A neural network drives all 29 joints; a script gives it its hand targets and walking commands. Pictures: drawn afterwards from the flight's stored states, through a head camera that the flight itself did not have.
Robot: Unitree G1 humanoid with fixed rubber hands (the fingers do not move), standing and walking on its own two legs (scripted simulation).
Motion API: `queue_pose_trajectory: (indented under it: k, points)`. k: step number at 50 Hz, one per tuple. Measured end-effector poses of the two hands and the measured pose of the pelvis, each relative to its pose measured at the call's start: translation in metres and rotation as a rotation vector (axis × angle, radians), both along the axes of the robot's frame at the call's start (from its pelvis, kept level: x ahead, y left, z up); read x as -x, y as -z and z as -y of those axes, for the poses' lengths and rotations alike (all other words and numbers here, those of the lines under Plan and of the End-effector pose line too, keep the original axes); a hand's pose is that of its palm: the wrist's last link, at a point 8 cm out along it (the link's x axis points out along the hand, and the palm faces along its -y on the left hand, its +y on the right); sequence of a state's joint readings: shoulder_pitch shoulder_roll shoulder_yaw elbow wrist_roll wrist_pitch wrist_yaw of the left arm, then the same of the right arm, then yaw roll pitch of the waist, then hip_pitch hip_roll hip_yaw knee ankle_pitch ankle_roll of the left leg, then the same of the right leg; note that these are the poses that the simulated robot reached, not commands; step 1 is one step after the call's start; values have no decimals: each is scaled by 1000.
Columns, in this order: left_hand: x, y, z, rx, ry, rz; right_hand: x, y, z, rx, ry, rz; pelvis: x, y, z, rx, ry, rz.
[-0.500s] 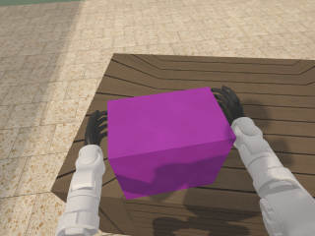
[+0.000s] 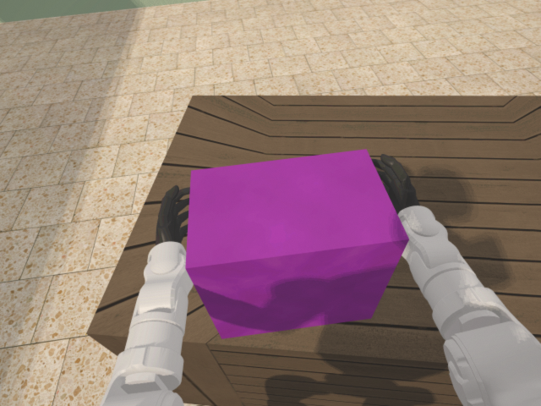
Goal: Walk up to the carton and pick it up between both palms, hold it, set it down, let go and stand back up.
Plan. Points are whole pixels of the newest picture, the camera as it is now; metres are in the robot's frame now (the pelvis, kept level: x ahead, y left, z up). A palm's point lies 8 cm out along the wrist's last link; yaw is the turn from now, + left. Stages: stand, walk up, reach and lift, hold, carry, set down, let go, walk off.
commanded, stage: reach and lift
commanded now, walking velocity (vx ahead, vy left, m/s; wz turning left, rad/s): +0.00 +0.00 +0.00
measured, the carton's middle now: (288, 250) +0.36 +0.05 +0.02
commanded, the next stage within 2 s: none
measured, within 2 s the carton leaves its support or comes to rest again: leaves its support in 0.82 s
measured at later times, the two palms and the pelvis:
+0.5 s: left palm (172, 239) +0.33 +0.22 +0.07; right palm (401, 207) +0.42 -0.12 +0.08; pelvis +0.00 +0.00 +0.00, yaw +0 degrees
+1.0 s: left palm (160, 230) +0.32 +0.23 +0.10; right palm (408, 197) +0.40 -0.12 +0.12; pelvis +0.01 +0.00 +0.00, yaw +3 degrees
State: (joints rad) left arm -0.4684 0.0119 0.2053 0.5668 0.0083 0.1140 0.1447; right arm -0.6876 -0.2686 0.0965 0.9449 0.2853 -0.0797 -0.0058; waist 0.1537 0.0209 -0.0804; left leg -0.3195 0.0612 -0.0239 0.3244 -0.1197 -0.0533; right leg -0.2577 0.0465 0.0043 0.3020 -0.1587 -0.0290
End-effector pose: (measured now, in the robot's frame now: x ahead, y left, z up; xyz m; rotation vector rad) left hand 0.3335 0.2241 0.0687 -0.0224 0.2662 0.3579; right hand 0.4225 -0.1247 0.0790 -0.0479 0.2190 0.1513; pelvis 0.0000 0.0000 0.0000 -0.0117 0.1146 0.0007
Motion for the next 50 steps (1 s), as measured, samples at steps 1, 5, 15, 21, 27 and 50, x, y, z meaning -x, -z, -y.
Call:
queue_pose_trajectory:
  k: [1, 5, 15, 21, 27, 50]
  points:
    - [0, 1, 0, 3, 1, 5, 0, 0, 0, 4, 1, 1, -1, 0, 1, 0, 0, 1]
    - [0, 3, 1, 1, 1, 16, 0, 1, 0, 3, 14, -8, -2, -1, 3, 0, -3, 7]
    - [3, 4, 0, -8, 10, 28, 5, 1, -1, -6, 32, -3, -3, -1, 4, 1, -6, 16]
    - [1, 3, 1, -3, 15, 18, 6, 1, 1, -11, 43, -7, -2, -1, 2, 1, -8, 17]
    - [0, 3, 1, -10, 8, 18, 5, 1, 0, -10, 41, -3, -2, -1, 0, 2, 0, 9]
    - [10, -35, -2, -77, 40, 103, 22, -39, -3, 61, 42, 125, -7, -3, 1, -3, -44, 87]
